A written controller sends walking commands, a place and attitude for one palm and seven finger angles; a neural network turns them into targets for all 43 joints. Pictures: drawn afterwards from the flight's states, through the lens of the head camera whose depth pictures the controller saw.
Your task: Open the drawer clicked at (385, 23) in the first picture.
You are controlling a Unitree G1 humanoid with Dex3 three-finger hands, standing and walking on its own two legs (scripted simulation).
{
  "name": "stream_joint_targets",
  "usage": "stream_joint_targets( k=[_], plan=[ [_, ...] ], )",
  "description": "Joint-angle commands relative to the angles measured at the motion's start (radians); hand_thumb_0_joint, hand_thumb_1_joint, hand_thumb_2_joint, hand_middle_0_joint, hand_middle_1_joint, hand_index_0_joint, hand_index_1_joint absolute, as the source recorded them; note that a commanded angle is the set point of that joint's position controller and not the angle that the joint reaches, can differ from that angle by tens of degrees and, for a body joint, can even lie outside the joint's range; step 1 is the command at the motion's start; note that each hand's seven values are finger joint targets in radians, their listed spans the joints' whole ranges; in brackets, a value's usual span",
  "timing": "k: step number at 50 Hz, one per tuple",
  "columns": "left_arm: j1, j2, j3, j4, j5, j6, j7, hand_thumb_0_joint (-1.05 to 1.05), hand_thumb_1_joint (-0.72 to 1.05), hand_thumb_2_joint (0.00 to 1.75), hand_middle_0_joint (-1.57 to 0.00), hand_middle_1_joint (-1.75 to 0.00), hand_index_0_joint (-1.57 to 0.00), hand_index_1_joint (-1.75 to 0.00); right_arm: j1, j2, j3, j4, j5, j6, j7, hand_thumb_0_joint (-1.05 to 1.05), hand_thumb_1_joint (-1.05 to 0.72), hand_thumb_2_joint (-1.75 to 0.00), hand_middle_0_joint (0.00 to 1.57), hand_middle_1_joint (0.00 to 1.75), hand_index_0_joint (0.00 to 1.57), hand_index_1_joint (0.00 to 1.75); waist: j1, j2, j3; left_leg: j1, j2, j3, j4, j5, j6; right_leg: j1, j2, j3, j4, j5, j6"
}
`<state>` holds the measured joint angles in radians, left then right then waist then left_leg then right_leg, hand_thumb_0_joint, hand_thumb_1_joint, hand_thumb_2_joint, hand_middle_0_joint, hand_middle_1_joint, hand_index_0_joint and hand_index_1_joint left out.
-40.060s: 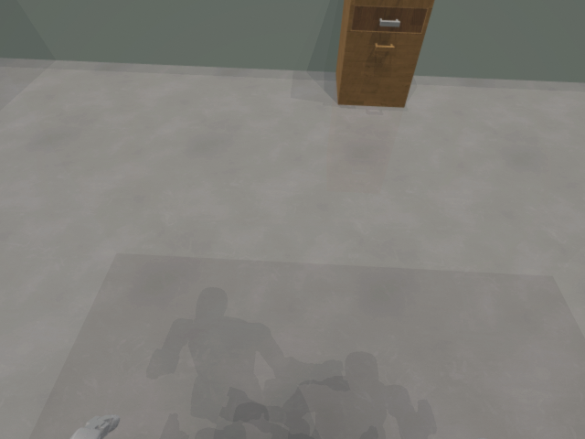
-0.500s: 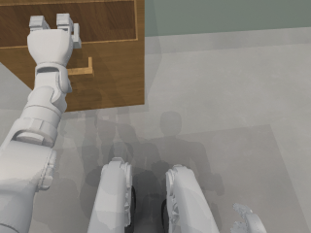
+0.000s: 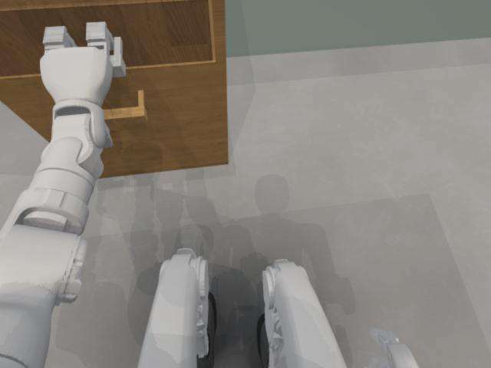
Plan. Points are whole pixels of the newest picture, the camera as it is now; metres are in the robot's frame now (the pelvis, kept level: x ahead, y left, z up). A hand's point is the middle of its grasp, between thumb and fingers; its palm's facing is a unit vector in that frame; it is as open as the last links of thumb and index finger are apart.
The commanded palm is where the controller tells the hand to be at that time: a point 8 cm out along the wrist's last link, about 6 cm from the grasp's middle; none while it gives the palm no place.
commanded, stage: lift the fingers back up to retry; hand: left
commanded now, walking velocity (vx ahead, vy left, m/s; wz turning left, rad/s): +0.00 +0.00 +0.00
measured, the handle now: (89, 57) +0.58 +0.26 +0.05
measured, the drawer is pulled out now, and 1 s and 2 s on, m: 0.00 0.00 0.00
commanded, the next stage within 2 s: re-aim the fingers above the handle in 0.68 s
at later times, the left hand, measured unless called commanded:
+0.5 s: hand (93, 94) +0.53 +0.25 +0.03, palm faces +0.02 +0.02 -1.00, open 14.9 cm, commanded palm +0.49 +0.24 +0.01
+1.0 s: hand (93, 94) +0.53 +0.25 +0.03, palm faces +0.04 +0.01 -1.00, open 14.9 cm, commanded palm +0.49 +0.24 +0.01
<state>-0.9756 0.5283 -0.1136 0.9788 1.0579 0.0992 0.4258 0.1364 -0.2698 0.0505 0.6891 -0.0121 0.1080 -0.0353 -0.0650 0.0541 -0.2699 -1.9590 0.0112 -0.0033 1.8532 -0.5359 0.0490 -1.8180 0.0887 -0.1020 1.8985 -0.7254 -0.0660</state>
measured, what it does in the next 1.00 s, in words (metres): stands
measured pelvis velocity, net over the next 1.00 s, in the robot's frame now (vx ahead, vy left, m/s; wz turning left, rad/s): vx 0.02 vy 0.00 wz -0.02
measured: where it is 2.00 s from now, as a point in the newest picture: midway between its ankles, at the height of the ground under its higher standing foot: (238, 358)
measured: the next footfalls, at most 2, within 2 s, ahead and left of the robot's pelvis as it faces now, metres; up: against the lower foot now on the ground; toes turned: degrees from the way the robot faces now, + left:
none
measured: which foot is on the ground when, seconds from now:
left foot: down 0.00-1.00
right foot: down 0.00-1.00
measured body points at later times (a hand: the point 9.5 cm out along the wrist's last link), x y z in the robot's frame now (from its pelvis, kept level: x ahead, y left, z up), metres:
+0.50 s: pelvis +0.01 +0.00 +0.03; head +0.19 +0.00 +0.44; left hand +0.52 +0.25 +0.08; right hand +0.11 -0.26 -0.12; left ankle +0.11 +0.10 -0.45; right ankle +0.05 -0.09 -0.45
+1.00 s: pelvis +0.02 +0.00 +0.04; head +0.20 +0.00 +0.45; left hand +0.52 +0.25 +0.08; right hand +0.10 -0.26 -0.11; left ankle +0.11 +0.10 -0.45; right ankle +0.05 -0.09 -0.45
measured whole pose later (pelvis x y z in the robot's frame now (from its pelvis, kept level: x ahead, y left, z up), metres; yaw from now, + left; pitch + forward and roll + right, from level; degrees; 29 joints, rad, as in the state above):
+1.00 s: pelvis +0.02 +0.00 +0.04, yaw -1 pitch +37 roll -4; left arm -0.87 0.52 -0.02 1.01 1.07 0.00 0.49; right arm 0.20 -0.26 0.01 0.67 -0.02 0.09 0.00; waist -0.05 0.07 -0.27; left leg -1.84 0.03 0.00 1.74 -0.56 0.04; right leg -1.71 0.12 -0.08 1.76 -0.71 -0.06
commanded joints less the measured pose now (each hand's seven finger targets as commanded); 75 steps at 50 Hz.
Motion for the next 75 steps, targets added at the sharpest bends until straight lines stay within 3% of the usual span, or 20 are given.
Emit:
stream_joint_targets(
  k=[1,12,13,17,20,21,24,32,33,36,38,42,45,47,53,61,63,66,68,75],
  plan=[
    [-0.003,0.054,-0.028,0.093,-0.009,-0.006,-0.105,0.00,-0.50,0.30,-0.30,-1.20,-0.30,-1.20,0.102,-0.164,-0.058,-0.067,0.005,-0.015,-0.015,0.00,-0.90,-0.90,0.20,0.30,0.20,0.30,-0.055,-0.069,-0.360,0.409,-0.014,-0.038,-0.164,0.004,0.010,0.169,-0.006,0.077,-0.348,0.077,0.008],
    [0.020,0.080,0.001,0.081,-0.016,-0.034,-0.116,0.00,-0.50,0.30,-0.30,-1.20,-0.30,-1.20,0.134,-0.155,-0.065,-0.078,0.013,-0.022,-0.016,0.00,-0.90,-0.90,0.20,0.30,0.20,0.30,-0.051,-0.086,-0.364,0.419,-0.003,-0.036,-0.188,0.002,0.008,0.221,-0.003,0.090,-0.382,0.108,0.018],
    [0.013,0.076,-0.007,0.079,-0.013,-0.035,-0.115,0.00,-0.50,0.30,-0.30,-1.20,-0.30,-1.20,0.136,-0.155,-0.064,-0.080,0.012,-0.022,-0.016,0.00,-0.90,-0.90,0.20,0.30,0.20,0.30,-0.053,-0.059,-0.359,0.422,-0.004,-0.032,-0.191,0.002,0.008,0.221,-0.004,0.089,-0.386,0.109,0.019],
    [0.020,0.082,0.012,0.082,-0.019,-0.044,-0.106,0.00,-0.50,0.30,-0.30,-1.20,-0.30,-1.20,0.160,-0.148,-0.069,-0.077,0.013,-0.027,-0.016,0.00,-0.90,-0.90,0.20,0.30,0.20,0.30,-0.056,-0.090,-0.361,0.430,0.001,-0.032,-0.204,0.009,0.008,0.257,-0.004,0.095,-0.407,0.138,0.024],
    [0.045,0.078,0.022,0.086,-0.019,-0.053,-0.103,0.00,-0.50,0.30,-0.30,-1.20,-0.30,-1.20,0.178,-0.144,-0.072,-0.075,0.009,-0.025,-0.014,0.00,-0.90,-0.90,0.20,0.30,0.20,0.30,-0.049,-0.058,-0.381,0.452,0.005,-0.029,-0.210,0.039,0.008,0.282,-0.002,0.096,-0.411,0.190,0.025],
    [0.068,0.092,0.040,0.092,-0.018,-0.056,-0.101,0.00,-0.50,0.30,-0.30,-1.20,-0.30,-1.20,0.185,-0.143,-0.073,-0.077,0.010,-0.024,-0.013,0.00,-0.90,-0.90,0.20,0.30,0.20,0.30,-0.043,-0.084,-0.386,0.455,0.007,-0.030,-0.214,0.047,0.008,0.299,0.000,0.097,-0.413,0.203,0.026],
    [0.097,0.080,0.044,0.082,-0.023,-0.066,-0.096,0.00,-0.50,0.30,-0.30,-1.20,-0.30,-1.20,0.197,-0.138,-0.077,-0.078,0.008,-0.023,-0.008,0.00,-0.90,-0.90,0.20,0.30,0.20,0.30,-0.036,-0.071,-0.390,0.471,0.008,-0.023,-0.228,0.066,0.007,0.338,-0.001,0.104,-0.433,0.243,0.027],
    [0.116,0.115,0.087,0.114,-0.002,-0.104,-0.063,0.00,-0.50,0.30,-0.30,-1.20,-0.30,-1.20,0.205,-0.133,-0.081,-0.068,-0.001,-0.035,0.002,0.00,-0.90,-0.90,0.20,0.30,0.20,0.30,-0.033,-0.109,-0.357,0.430,0.010,-0.022,-0.225,0.061,0.007,0.362,0.001,0.117,-0.441,0.266,0.030],
    [0.106,0.105,0.075,0.112,0.001,-0.106,-0.059,0.00,-0.50,0.30,-0.30,-1.20,-0.30,-1.20,0.207,-0.133,-0.080,-0.067,-0.003,-0.034,0.005,0.00,-0.90,-0.90,0.20,0.30,0.20,0.30,-0.038,-0.077,-0.350,0.432,0.008,-0.022,-0.228,0.064,0.007,0.358,0.000,0.113,-0.440,0.273,0.029],
    [0.097,0.115,0.087,0.119,0.010,-0.108,-0.043,0.00,-0.50,0.30,-0.30,-1.20,-0.30,-1.20,0.208,-0.136,-0.084,-0.063,-0.005,-0.035,0.009,0.00,-0.90,-0.90,0.20,0.30,0.20,0.30,-0.037,-0.094,-0.348,0.436,0.008,-0.023,-0.228,0.054,0.008,0.348,0.004,0.115,-0.445,0.247,0.027],
    [0.100,0.111,0.088,0.125,0.015,-0.106,-0.036,0.00,-0.50,0.30,-0.30,-1.20,-0.30,-1.20,0.213,-0.137,-0.085,-0.062,-0.008,-0.034,0.014,0.00,-0.90,-0.90,0.20,0.30,0.20,0.30,-0.031,-0.050,-0.354,0.451,0.007,-0.025,-0.235,0.067,0.005,0.341,0.005,0.105,-0.435,0.256,0.022],
    [0.102,0.102,0.091,0.127,0.007,-0.092,-0.027,0.00,-0.50,0.30,-0.30,-1.20,-0.30,-1.20,0.214,-0.139,-0.089,-0.062,-0.008,-0.034,0.019,0.00,-0.90,-0.90,0.20,0.30,0.20,0.30,-0.033,-0.083,-0.361,0.463,0.009,-0.026,-0.240,0.072,0.007,0.352,0.006,0.104,-0.441,0.264,0.025],
    [0.110,0.093,0.088,0.124,0.008,-0.086,-0.024,0.00,-0.50,0.30,-0.30,-1.20,-0.30,-1.20,0.213,-0.141,-0.089,-0.066,-0.007,-0.031,0.022,0.00,-0.90,-0.90,0.20,0.30,0.20,0.30,-0.027,-0.055,-0.375,0.482,0.007,-0.024,-0.250,0.067,0.005,0.349,0.006,0.098,-0.442,0.247,0.024],
    [0.108,0.085,0.088,0.123,-0.001,-0.085,-0.025,0.00,-0.50,0.30,-0.30,-1.20,-0.30,-1.20,0.211,-0.141,-0.090,-0.067,-0.005,-0.034,0.023,0.00,-0.90,-0.90,0.20,0.30,0.20,0.30,-0.032,-0.089,-0.378,0.483,0.009,-0.028,-0.252,0.068,0.008,0.353,0.006,0.099,-0.444,0.251,0.027],
    [0.083,0.090,0.083,0.135,0.010,-0.087,-0.021,0.00,-0.50,0.30,-0.30,-1.20,-0.30,-1.20,0.206,-0.147,-0.088,-0.067,-0.002,-0.035,0.023,0.00,-0.90,-0.90,0.20,0.30,0.20,0.30,-0.036,-0.056,-0.364,0.498,0.005,-0.033,-0.265,0.040,0.006,0.319,0.004,0.088,-0.445,0.198,0.025],
    [0.073,0.072,0.073,0.139,0.005,-0.083,-0.013,0.00,-0.50,0.30,-0.30,-1.20,-0.30,-1.20,0.210,-0.143,-0.090,-0.062,-0.005,-0.038,0.027,0.00,-0.90,-0.90,0.20,0.30,0.20,0.30,-0.047,-0.092,-0.359,0.492,0.007,-0.031,-0.259,0.052,0.010,0.336,0.003,0.093,-0.454,0.223,0.029],
    [0.087,0.081,0.083,0.143,0.009,-0.087,-0.013,0.00,-0.50,0.30,-0.30,-1.20,-0.30,-1.20,0.213,-0.144,-0.089,-0.062,-0.006,-0.037,0.028,0.00,-0.90,-0.90,0.20,0.30,0.20,0.30,-0.035,-0.055,-0.367,0.500,0.005,-0.030,-0.262,0.063,0.007,0.336,0.004,0.090,-0.445,0.234,0.025],
    [0.099,0.091,0.090,0.145,0.013,-0.085,-0.012,0.00,-0.50,0.30,-0.30,-1.20,-0.30,-1.20,0.213,-0.145,-0.089,-0.062,-0.006,-0.033,0.029,0.00,-0.90,-0.90,0.20,0.30,0.20,0.30,-0.032,-0.085,-0.367,0.498,0.006,-0.031,-0.259,0.072,0.008,0.346,0.006,0.093,-0.446,0.246,0.025],
    [0.088,0.063,0.070,0.140,0.017,-0.085,-0.013,0.00,-0.50,0.30,-0.30,-1.20,-0.30,-1.20,0.213,-0.145,-0.091,-0.062,-0.005,-0.031,0.032,0.00,-0.90,-0.90,0.20,0.30,0.20,0.30,-0.038,-0.058,-0.365,0.513,0.006,-0.036,-0.267,0.075,0.007,0.326,0.006,0.086,-0.442,0.243,0.022],
    [0.102,0.099,0.094,0.147,0.010,-0.084,-0.014,0.00,-0.50,0.30,-0.30,-1.20,-0.30,-1.20,0.211,-0.144,-0.089,-0.061,-0.006,-0.034,0.030,0.00,-0.90,-0.90,0.20,0.30,0.20,0.30,-0.030,-0.080,-0.364,0.482,0.004,-0.028,-0.256,0.069,0.009,0.360,0.004,0.099,-0.449,0.255,0.026]
  ],
)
